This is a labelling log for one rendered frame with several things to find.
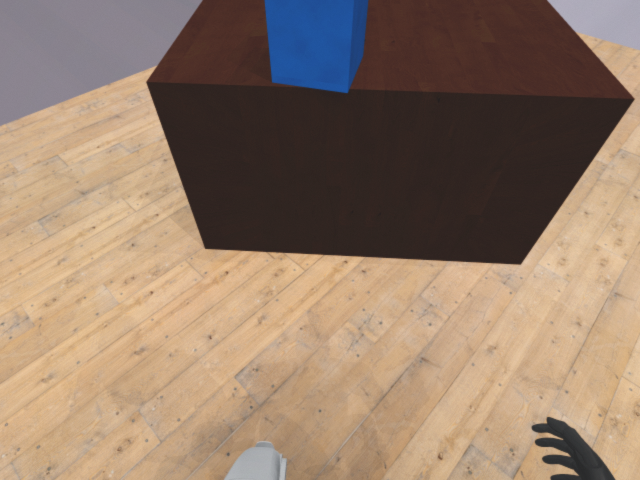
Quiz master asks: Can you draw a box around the carton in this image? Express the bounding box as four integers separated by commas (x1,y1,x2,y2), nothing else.
265,0,368,93

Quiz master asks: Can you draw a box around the pedestal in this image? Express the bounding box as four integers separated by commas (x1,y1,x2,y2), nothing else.
146,0,635,265

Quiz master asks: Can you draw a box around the right robot hand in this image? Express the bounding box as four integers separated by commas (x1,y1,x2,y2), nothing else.
532,417,615,480

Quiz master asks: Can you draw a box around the left robot thigh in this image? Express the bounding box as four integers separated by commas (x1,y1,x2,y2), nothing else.
224,447,287,480

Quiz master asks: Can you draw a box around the robot left shin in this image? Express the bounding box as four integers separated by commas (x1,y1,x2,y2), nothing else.
255,441,275,450

